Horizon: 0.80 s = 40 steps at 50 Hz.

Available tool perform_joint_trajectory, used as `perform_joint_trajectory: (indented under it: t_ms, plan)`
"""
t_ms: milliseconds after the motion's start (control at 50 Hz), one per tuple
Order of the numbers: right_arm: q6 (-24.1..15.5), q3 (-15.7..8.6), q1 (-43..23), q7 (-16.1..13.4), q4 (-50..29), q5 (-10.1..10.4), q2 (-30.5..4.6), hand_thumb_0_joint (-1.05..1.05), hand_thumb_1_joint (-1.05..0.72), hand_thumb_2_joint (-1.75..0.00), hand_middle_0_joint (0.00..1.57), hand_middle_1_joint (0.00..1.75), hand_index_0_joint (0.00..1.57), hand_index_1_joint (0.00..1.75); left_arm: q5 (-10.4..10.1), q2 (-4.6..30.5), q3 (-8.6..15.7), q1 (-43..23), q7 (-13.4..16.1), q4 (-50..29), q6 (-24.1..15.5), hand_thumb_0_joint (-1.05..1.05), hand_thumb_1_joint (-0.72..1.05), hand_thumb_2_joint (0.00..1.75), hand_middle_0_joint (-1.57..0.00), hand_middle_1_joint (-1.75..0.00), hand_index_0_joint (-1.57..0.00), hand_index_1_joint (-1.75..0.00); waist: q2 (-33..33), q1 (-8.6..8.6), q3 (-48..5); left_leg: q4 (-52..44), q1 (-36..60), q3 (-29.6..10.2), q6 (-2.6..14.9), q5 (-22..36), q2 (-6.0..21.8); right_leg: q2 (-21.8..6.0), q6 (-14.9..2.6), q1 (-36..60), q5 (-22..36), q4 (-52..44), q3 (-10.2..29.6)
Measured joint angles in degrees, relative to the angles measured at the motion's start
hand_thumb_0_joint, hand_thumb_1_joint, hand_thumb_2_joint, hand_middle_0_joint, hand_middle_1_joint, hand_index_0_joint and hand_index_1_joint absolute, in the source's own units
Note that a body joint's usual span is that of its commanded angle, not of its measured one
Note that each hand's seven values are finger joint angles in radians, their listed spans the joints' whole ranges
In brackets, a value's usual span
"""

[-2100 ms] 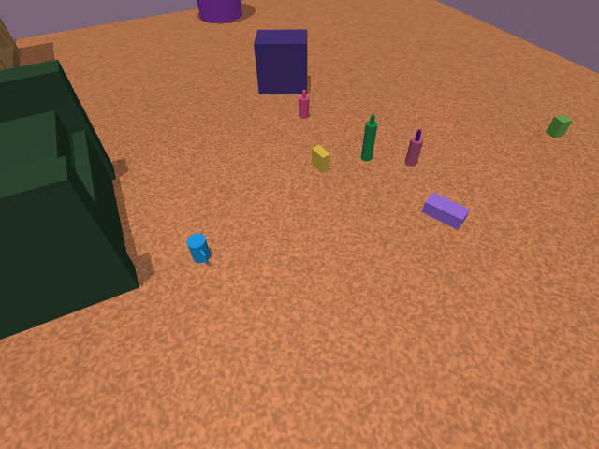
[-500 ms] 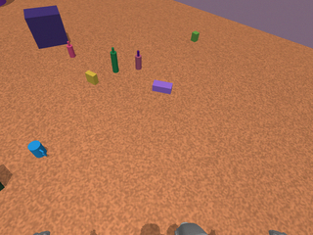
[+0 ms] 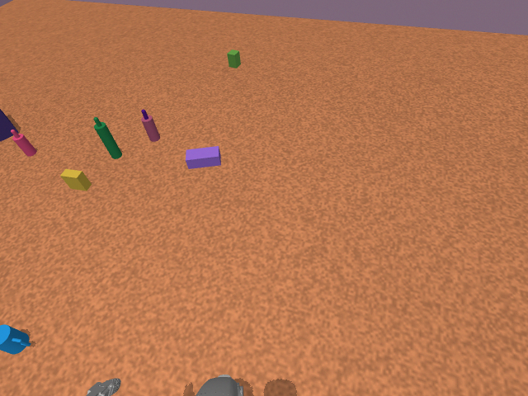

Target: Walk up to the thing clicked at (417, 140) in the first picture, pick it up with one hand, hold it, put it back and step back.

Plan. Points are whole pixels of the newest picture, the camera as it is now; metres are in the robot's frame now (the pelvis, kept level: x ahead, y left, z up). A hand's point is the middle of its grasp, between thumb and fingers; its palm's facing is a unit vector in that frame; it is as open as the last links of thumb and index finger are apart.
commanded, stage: walk up
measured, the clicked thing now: (149, 124) +1.59 +0.71 -0.66
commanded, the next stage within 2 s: stand in 1.76 s
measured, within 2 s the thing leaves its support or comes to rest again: neither
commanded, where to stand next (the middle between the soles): +0.06 +0.02 m, yaw -17 degrees
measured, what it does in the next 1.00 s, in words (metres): steps on the spot, turning right: left foot, then right foot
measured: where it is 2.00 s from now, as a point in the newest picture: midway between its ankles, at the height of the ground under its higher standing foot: outside the picture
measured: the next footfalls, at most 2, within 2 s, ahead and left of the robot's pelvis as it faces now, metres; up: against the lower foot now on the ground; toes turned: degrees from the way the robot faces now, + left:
left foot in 0.14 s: +0.09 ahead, +0.12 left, +0.00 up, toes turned -3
right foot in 0.56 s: +0.04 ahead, -0.11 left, +0.00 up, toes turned -12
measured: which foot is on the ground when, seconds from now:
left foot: up 0.00-0.12, down 0.14-0.58, up 0.60-0.84, down 0.86-1.00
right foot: down 0.00-0.16, up 0.18-0.54, down 0.56-1.00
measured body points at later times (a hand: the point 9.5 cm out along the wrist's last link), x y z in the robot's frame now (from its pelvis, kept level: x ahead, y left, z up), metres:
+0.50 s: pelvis +0.01 +0.03 -0.01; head +0.05 +0.03 +0.44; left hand +0.13 +0.33 -0.13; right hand +0.04 -0.30 -0.10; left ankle +0.05 +0.12 -0.73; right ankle +0.00 -0.12 -0.71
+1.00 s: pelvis +0.00 +0.02 -0.01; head +0.00 +0.03 +0.44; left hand +0.18 +0.28 -0.13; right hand -0.05 -0.29 -0.13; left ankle +0.04 +0.17 -0.73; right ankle +0.00 -0.10 -0.73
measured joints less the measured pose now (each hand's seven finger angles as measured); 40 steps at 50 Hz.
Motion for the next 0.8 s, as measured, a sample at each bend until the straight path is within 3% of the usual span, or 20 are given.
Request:
perform_joint_trajectory:
  t_ms: [100,180,240,320,400,480,540,580,660,800]
  plan:
    - [-0.45,-0.41,-1.38,-0.91,0.32,0.03,0.05,0.01,-0.9,-0.9,0.2,0.3,0.2,0.3,0.21,1.45,0.51,0.86,0.17,-0.93,0.69,0.0,0.9,0.89,-0.21,-0.3,-0.2,-0.3,-1.47,1.27,-0.28,-7.85,2.81,0.36,1.18,0.5,-2.38,1.47,0.79,-2.95,-2.61,4.81,1.33]
    - [-1.71,-0.59,-2.77,-1.47,-0.2,-0.68,1.75,0.01,-0.9,-0.9,0.2,0.3,0.2,0.3,-0.91,3.31,1.13,0.25,1.15,0.24,1.64,0.0,0.9,0.89,-0.21,-0.3,-0.2,-0.3,-5.93,1.48,0.49,-14.26,6.5,2.77,2.22,5.26,-5.07,0.89,1.69,-6.34,-7.35,12.44,3.72]
    - [-2.0,-0.02,-3.87,-0.84,-1.0,-0.43,2.27,0.01,-0.9,-0.9,0.2,0.3,0.2,0.3,-0.75,3.24,0.45,0.63,1.89,1.92,1.7,0.0,0.9,0.89,-0.21,-0.3,-0.2,-0.3,-5.65,1.41,1.08,-14.67,7.61,4.05,2.63,4.55,-3.01,2.14,2.16,-9.67,-13.63,23.38,1.09]
    - [-2.68,0.48,-3.92,-0.9,-2.02,-0.37,3.29,0.01,-0.9,-0.9,0.2,0.3,0.2,0.3,-0.79,4.09,0.48,1.35,1.2,3.62,1.38,0.0,0.9,0.89,-0.21,-0.3,-0.2,-0.3,-5.73,1.02,1.06,-19.19,10.0,5.11,2.58,6.48,-1.44,0.13,2.28,-11.51,-11.26,29.97,-0.11]
    - [-2.59,0.88,-3.51,-0.54,-2.61,-0.37,2.78,0.01,-0.9,-0.9,0.2,0.3,0.2,0.3,-0.95,4.45,0.48,1.77,0.93,4.35,0.53,0.0,0.9,0.89,-0.21,-0.3,-0.2,-0.3,-5.24,1.05,1.47,-20.93,11.13,6.44,2.55,7.18,-0.83,-3.17,3.01,-10.0,-8.48,24.15,-0.63]
    - [-1.42,0.68,-3.1,-0.03,-3.43,-0.71,1.58,0.01,-0.9,-0.9,0.2,0.3,0.2,0.3,-0.71,4.12,0.1,1.97,1.18,5.18,-0.16,0.0,0.9,0.89,-0.21,-0.3,-0.2,-0.3,-3.55,0.46,1.59,-18.38,10.66,7.86,2.35,5.65,-0.08,-5.17,3.16,-7.25,-9.18,15.81,-3.96]
    - [-0.18,0.53,-2.79,0.29,-3.47,-0.4,0.71,0.01,-0.9,-0.9,0.2,0.3,0.2,0.3,-0.45,3.99,0.12,2.18,1.48,5.43,-1.01,0.0,0.9,0.89,-0.21,-0.3,-0.2,-0.3,-1.92,0.12,1.08,-13.95,9.17,8.63,1.68,3.28,0.92,-4.6,2.25,-3.71,-6.22,8.3,-6.63]
    - [0.74,0.19,-3.06,0.23,-2.39,0.21,-0.05,0.01,-0.9,-0.9,0.2,0.3,0.2,0.3,-0.05,2.99,0.33,1.74,1.8,6.09,-1.67,0.0,0.9,0.89,-0.21,-0.3,-0.2,-0.3,1.06,-0.14,1.28,-9.95,8.13,7.68,1.34,1.34,2.94,-2.61,1.51,-2.35,-3.46,6.7,-7.71]
    - [2.3,0.48,-3.57,-0.22,0.5,0.69,0.65,0.01,-0.9,-0.9,0.2,0.3,0.2,0.3,0.41,1.97,-0.44,1.6,1.79,6.01,-2.25,0.0,0.9,0.89,-0.21,-0.3,-0.2,-0.3,1.48,0.92,-0.09,-2.23,5.73,3.06,1.39,-8.37,-0.3,-2.73,0.49,-3.65,-4.4,8.63,-5.8]
    - [0.92,1.31,-3.55,-0.03,4.56,0.85,0.5,0.01,-0.9,-0.9,0.2,0.3,0.2,0.3,0.53,0.43,-1.09,-1.08,1.52,6.05,-2.49,0.0,0.9,0.89,-0.21,-0.3,-0.2,-0.3,1.66,0.95,-0.94,-6.9,7.34,-0.09,0.82,-4.71,0.06,-2.76,1.01,-4.4,-1.79,5.63,-4.31]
